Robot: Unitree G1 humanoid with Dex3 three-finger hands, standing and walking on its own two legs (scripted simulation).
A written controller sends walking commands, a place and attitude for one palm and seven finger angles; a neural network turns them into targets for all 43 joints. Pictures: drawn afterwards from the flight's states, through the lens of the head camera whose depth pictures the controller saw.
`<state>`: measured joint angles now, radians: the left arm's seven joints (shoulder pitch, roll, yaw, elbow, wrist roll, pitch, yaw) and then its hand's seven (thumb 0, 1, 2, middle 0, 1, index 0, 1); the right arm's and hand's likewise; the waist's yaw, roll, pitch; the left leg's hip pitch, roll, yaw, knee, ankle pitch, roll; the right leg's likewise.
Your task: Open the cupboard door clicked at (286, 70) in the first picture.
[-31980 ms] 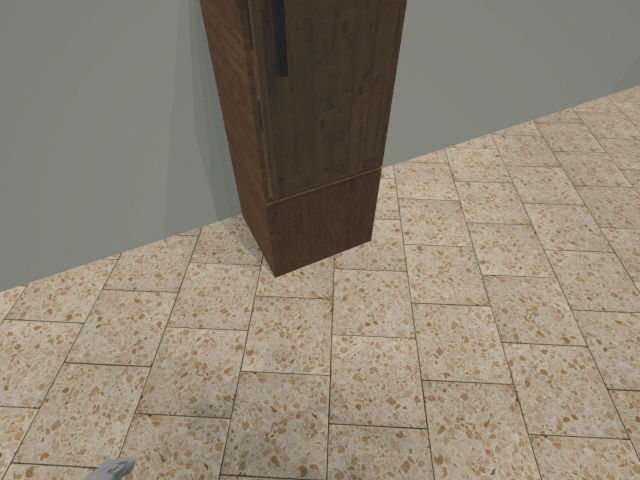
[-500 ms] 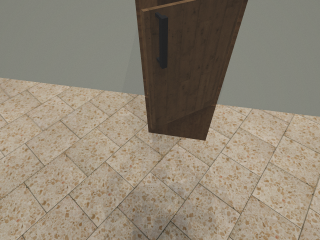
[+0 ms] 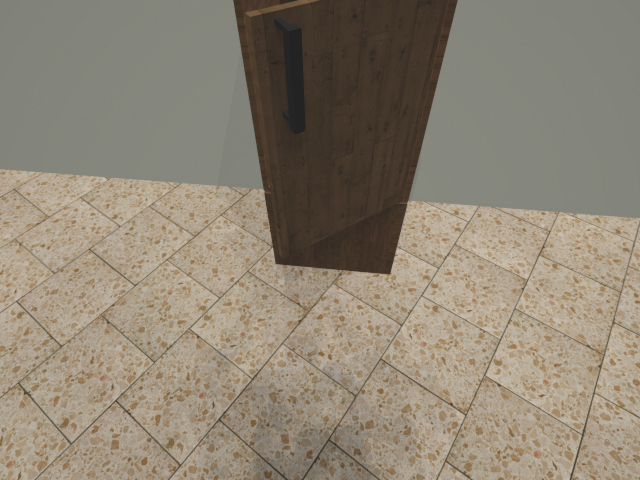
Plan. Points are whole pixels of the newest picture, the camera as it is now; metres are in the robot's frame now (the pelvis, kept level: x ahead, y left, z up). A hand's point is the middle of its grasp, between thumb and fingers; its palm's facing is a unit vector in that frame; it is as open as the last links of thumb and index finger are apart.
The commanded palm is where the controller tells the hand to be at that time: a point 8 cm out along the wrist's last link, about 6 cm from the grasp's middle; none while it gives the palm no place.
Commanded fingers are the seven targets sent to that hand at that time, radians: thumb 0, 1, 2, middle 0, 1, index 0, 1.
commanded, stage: walk to a spot facing it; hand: left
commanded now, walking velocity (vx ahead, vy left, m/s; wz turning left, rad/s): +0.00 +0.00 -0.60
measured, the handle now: (289, 78) +0.67 +0.09 +0.15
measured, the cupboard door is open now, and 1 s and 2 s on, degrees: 38 38 38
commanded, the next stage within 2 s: none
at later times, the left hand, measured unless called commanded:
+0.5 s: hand out of the picture +0.07 +0.16 -0.16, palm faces -0.22 -0.94 -0.27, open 7.4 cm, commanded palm none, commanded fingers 0.00 0.90 0.90 -0.20 -0.30 -0.20 -0.30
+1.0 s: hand (258, 422) +0.23 +0.12 -0.17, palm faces -0.53 -0.79 -0.29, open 7.4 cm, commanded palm none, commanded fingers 0.00 0.90 0.90 -0.20 -0.30 -0.20 -0.30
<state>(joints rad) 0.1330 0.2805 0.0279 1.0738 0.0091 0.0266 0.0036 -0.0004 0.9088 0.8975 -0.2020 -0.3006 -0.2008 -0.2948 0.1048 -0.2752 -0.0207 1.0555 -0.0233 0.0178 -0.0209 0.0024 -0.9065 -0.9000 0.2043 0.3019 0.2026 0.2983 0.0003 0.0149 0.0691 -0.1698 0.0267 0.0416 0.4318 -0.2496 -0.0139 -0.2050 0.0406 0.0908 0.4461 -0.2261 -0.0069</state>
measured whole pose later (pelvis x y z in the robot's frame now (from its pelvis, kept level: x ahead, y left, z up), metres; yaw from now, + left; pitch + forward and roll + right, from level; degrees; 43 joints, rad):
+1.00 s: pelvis +0.01 -0.02 -0.02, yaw -35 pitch +1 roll -1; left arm 0.15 0.29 0.08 0.88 0.02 0.02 -0.03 0.00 0.91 0.90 -0.20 -0.30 -0.20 -0.29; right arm 0.21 -0.25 -0.05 0.90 -0.02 0.04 -0.02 0.00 -0.90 -0.90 0.21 0.30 0.21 0.30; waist 0.01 0.02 0.11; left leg -0.31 0.13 0.07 0.83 -0.49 -0.07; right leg -0.35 0.01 -0.02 0.62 -0.30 -0.02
